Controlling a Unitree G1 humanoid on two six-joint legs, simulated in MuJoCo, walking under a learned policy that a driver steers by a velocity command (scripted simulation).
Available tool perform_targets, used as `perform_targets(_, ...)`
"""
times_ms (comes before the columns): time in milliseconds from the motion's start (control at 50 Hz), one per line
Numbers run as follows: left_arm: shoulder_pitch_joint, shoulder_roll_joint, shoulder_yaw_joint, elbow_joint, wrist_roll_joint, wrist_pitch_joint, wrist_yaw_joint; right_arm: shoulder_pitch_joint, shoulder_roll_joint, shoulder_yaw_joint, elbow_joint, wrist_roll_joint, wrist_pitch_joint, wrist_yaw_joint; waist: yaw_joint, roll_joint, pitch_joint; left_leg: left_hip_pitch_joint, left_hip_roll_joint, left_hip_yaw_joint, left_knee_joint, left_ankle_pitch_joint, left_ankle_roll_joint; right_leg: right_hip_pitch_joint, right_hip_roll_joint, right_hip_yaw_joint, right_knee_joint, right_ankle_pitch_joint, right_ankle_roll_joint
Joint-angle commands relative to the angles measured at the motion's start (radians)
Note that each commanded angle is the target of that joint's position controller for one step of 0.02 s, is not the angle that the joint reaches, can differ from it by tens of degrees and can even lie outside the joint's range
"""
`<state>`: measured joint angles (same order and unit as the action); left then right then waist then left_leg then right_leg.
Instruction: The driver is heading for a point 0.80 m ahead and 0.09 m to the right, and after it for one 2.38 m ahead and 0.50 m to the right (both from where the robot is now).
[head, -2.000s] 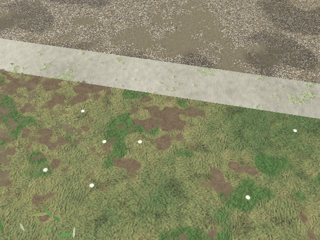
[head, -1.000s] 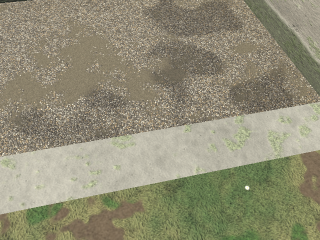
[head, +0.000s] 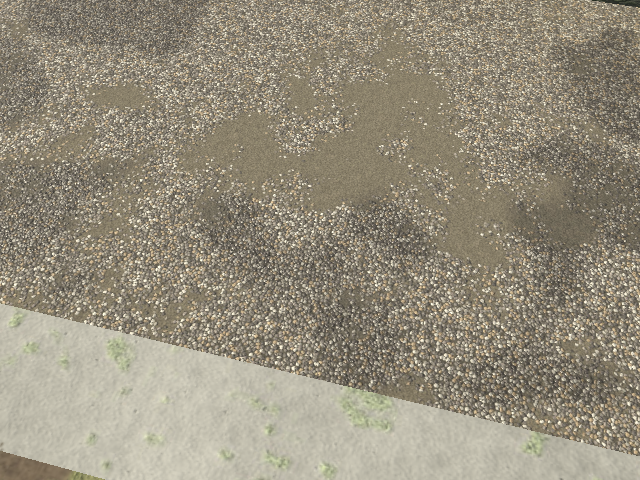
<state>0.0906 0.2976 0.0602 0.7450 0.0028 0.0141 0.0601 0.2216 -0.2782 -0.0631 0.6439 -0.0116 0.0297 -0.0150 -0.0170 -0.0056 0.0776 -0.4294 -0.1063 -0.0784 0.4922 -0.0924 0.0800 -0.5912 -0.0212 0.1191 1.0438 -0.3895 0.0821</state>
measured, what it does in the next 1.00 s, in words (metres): steps on the spot: right foot, then left foot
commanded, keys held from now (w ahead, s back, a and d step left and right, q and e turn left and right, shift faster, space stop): q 0.02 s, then no key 0.88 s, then w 0.10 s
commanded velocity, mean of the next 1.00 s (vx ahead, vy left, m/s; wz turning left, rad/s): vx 0.03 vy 0.00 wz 0.15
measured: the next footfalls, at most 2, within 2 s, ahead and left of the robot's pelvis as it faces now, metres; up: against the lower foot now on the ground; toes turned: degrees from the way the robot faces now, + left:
right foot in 0.18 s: +0.09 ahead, -0.17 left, +0.00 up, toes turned +8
left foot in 0.52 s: +0.00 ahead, +0.08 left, +0.00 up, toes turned +3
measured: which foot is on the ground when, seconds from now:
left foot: down 0.00-0.20, up 0.22-0.50, down 0.52-1.00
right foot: up 0.00-0.16, down 0.18-1.00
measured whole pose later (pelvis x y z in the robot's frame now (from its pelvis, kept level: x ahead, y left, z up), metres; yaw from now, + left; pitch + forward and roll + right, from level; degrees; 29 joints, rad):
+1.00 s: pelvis +0.00 -0.03 +0.01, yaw +7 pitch -2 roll +0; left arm 0.29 0.23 0.06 1.00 -0.01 0.03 0.06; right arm 0.32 -0.18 -0.02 0.98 0.00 0.01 -0.05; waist 0.02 -0.01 0.02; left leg -0.13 -0.03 -0.06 0.46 -0.30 0.02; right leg -0.25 -0.03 0.04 0.50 -0.28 0.03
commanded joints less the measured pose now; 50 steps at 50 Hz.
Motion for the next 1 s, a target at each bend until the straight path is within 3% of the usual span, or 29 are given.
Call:
perform_targets(20,0.074,0.067,0.020,-0.035,-0.004,0.009,-0.001,-0.007,-0.154,-0.047,-0.089,0.006,0.015,-0.025,0.026,0.097,-0.209,0.126,0.240,-0.307,-0.148,0.017,0.187,0.082,0.016,-0.013,-0.056,0.063,0.012)
perform_targets(60,0.061,0.059,0.015,-0.038,-0.005,0.004,-0.013,-0.025,-0.136,-0.040,-0.100,0.000,0.028,-0.032,0.020,0.126,-0.191,0.108,0.232,-0.318,-0.149,-0.087,0.168,0.108,0.011,-0.021,-0.131,0.073,0.005)
perform_targets(120,0.066,0.061,0.012,-0.044,-0.007,-0.016,-0.028,-0.006,-0.119,-0.031,-0.095,-0.001,0.035,-0.030,-0.001,0.171,-0.187,0.123,0.243,-0.357,-0.128,-0.090,0.149,0.183,0.008,-0.042,-0.251,0.054,-0.021)
perform_targets(160,0.108,0.055,0.012,-0.033,-0.004,-0.029,-0.044,-0.017,-0.105,-0.022,-0.089,0.011,0.038,-0.029,0.022,0.177,-0.184,0.114,0.227,-0.365,-0.098,-0.102,0.115,0.289,0.011,-0.064,-0.430,0.127,-0.057)
perform_targets(180,0.137,0.053,0.011,-0.024,0.010,-0.034,-0.050,-0.002,-0.088,-0.015,-0.074,0.021,0.036,-0.028,0.041,0.155,-0.176,0.081,0.199,-0.344,-0.075,-0.141,0.073,0.380,-0.005,-0.061,-0.583,0.255,-0.083)
perform_targets(200,0.153,0.109,0.019,-0.026,0.039,-0.036,-0.051,0.058,-0.048,-0.007,-0.059,0.014,0.032,-0.031,0.010,0.011,-0.184,0.034,0.106,-0.251,0.072,-0.281,0.005,0.444,-0.152,0.099,-0.662,0.347,-0.132)
perform_targets(220,0.116,0.173,0.029,-0.025,0.051,-0.030,-0.050,0.077,-0.055,-0.013,-0.074,0.027,0.024,-0.030,-0.036,-0.268,-0.116,-0.046,-0.031,-0.088,0.202,-0.449,-0.049,0.368,-0.310,0.296,-0.741,0.438,-0.273)
perform_targets(240,0.057,0.132,0.016,-0.057,0.063,-0.036,-0.049,0.042,-0.119,-0.031,-0.061,0.017,0.014,-0.034,-0.001,-0.247,-0.101,-0.034,0.002,-0.106,0.380,-0.517,-0.091,0.290,-0.352,0.372,-0.773,0.387,-0.339)
perform_targets(260,0.033,0.120,0.014,-0.071,0.054,-0.039,-0.046,0.017,-0.159,-0.050,-0.039,0.027,0.014,-0.036,0.006,-0.170,-0.087,-0.048,-0.005,-0.109,0.515,-0.492,-0.107,0.292,-0.315,0.322,-0.758,0.358,-0.334)
perform_targets(280,0.014,0.116,0.013,-0.072,0.035,-0.037,-0.041,0.032,-0.146,-0.052,-0.006,0.026,0.025,-0.043,-0.009,-0.117,-0.085,-0.056,-0.007,-0.107,0.595,-0.459,-0.125,0.306,-0.266,0.253,-0.735,0.347,-0.304)
perform_targets(300,-0.001,0.090,0.004,-0.072,0.016,-0.036,-0.038,0.040,-0.130,-0.050,0.009,0.021,0.037,-0.050,-0.011,-0.111,-0.075,-0.074,-0.001,-0.122,0.648,-0.424,-0.143,0.327,-0.247,0.214,-0.713,0.375,-0.287)
perform_targets(340,0.000,0.044,-0.012,-0.062,0.010,-0.027,-0.033,0.049,-0.070,-0.032,0.030,0.028,0.047,-0.051,-0.017,-0.121,-0.076,-0.042,0.002,-0.107,0.659,-0.391,-0.169,0.339,-0.193,0.131,-0.694,0.420,-0.278)
perform_targets(360,0.004,0.033,-0.016,-0.057,0.008,-0.020,-0.032,0.039,-0.058,-0.025,0.033,0.035,0.046,-0.053,-0.014,-0.144,-0.075,-0.035,0.017,-0.078,0.586,-0.382,-0.176,0.368,-0.171,0.105,-0.687,0.411,-0.271)
perform_targets(420,0.058,0.048,-0.009,-0.033,-0.001,0.005,-0.021,-0.020,-0.006,0.007,0.034,0.036,0.035,-0.045,0.040,-0.195,-0.106,0.058,0.088,0.015,0.259,-0.399,-0.184,0.455,-0.146,0.089,-0.654,0.414,-0.265)
perform_targets(460,0.100,0.071,-0.001,-0.015,-0.011,0.020,-0.011,-0.007,-0.029,0.006,0.055,0.046,0.026,-0.037,0.057,-0.209,-0.112,0.112,0.090,0.046,0.103,-0.349,-0.175,0.478,-0.165,0.134,-0.641,0.451,-0.281)
perform_targets(480,0.094,0.069,-0.002,-0.009,-0.020,0.023,-0.009,0.025,-0.034,0.006,0.077,0.046,0.021,-0.033,0.036,-0.193,-0.108,0.167,0.090,0.060,-0.028,-0.225,-0.157,0.463,-0.164,0.137,-0.634,0.469,-0.272)
perform_targets(500,0.114,0.067,-0.001,0.005,-0.028,0.021,-0.010,0.043,-0.041,0.008,0.093,0.036,0.017,-0.030,0.028,-0.168,-0.102,0.230,0.098,0.048,-0.132,-0.088,-0.132,0.436,-0.158,0.137,-0.637,0.486,-0.249)
perform_targets(520,0.125,0.061,-0.002,0.011,-0.027,0.009,-0.016,0.047,-0.074,0.007,0.090,0.018,0.018,-0.028,0.032,-0.119,-0.119,0.299,0.139,-0.009,-0.139,0.023,-0.104,0.397,-0.142,0.127,-0.628,0.432,-0.206)
perform_targets(540,0.143,0.057,0.000,0.002,-0.011,-0.007,-0.026,0.047,-0.140,-0.006,0.100,0.009,0.019,-0.027,0.081,0.032,-0.138,0.311,0.179,-0.048,-0.036,0.160,-0.062,0.363,-0.072,0.040,-0.611,0.333,-0.161)
perform_targets(560,0.108,0.034,-0.005,0.003,0.000,-0.015,-0.030,0.046,-0.103,-0.004,0.118,0.006,0.011,-0.019,0.064,0.118,-0.147,0.234,0.180,-0.060,-0.056,0.020,-0.024,0.412,-0.021,-0.039,-0.595,0.215,-0.105)
perform_targets(580,0.071,0.040,-0.003,0.008,0.006,-0.016,-0.030,0.028,-0.052,0.012,0.120,-0.002,0.005,-0.014,0.050,0.100,-0.110,0.188,0.181,-0.074,-0.100,-0.093,-0.018,0.426,-0.012,-0.049,-0.592,0.192,-0.075)
perform_targets(600,0.056,0.026,-0.004,0.015,0.007,-0.012,-0.029,0.027,-0.040,0.016,0.136,-0.007,-0.002,-0.016,0.049,0.086,-0.085,0.158,0.174,-0.072,-0.124,-0.169,-0.030,0.436,-0.016,-0.049,-0.599,0.202,-0.069)
perform_targets(660,0.075,0.024,0.001,0.045,0.003,0.004,-0.022,0.046,-0.047,0.017,0.169,-0.001,-0.021,-0.023,0.049,0.083,-0.023,0.123,0.163,-0.069,-0.159,-0.211,-0.051,0.431,-0.019,-0.045,-0.615,0.226,-0.072)
perform_targets(840,0.144,0.030,0.015,0.161,0.000,0.005,-0.011,0.090,-0.031,0.019,0.261,-0.002,-0.036,-0.032,0.039,0.012,-0.004,0.144,0.153,-0.061,-0.188,-0.233,-0.043,0.439,-0.019,-0.056,-0.655,0.238,-0.053)
perform_targets(900,0.168,0.025,0.017,0.195,-0.002,0.004,-0.007,0.102,-0.020,0.021,0.294,0.001,-0.041,-0.032,0.039,0.018,-0.007,0.147,0.148,-0.051,-0.189,-0.208,-0.042,0.449,-0.021,-0.057,-0.659,0.251,-0.054)
perform_targets(940,0.185,0.006,0.013,0.216,-0.006,0.010,0.001,0.127,-0.006,0.024,0.316,0.007,-0.031,-0.038,0.031,0.050,-0.012,0.151,0.138,-0.056,-0.225,-0.408,-0.029,0.430,0.004,-0.091,-0.638,0.120,-0.054)
perform_targets(960,0.170,0.011,0.015,0.212,-0.012,0.010,0.006,0.128,-0.031,0.016,0.316,0.012,-0.026,-0.042,0.020,0.074,0.009,0.147,0.151,-0.085,-0.245,-0.538,-0.007,0.381,0.031,-0.122,-0.588,0.028,-0.058)
perform_targets(1000,0.114,0.012,0.014,0.185,-0.018,-0.007,0.005,0.151,-0.093,-0.003,0.305,0.019,-0.026,-0.047,-0.017,0.143,0.065,0.187,0.261,-0.238,-0.324,-0.705,0.071,0.205,0.058,-0.160,-0.458,-0.040,-0.071)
